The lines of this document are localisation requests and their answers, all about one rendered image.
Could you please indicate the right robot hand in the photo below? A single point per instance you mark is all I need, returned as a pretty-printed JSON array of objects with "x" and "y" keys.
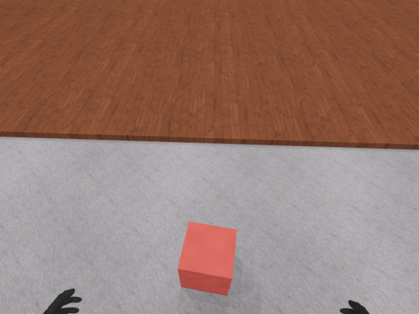
[{"x": 357, "y": 308}]

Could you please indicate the carton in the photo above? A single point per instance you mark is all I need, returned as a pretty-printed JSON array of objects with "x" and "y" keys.
[{"x": 207, "y": 258}]

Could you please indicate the left robot hand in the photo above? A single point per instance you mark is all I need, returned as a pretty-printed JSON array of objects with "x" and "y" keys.
[{"x": 63, "y": 299}]

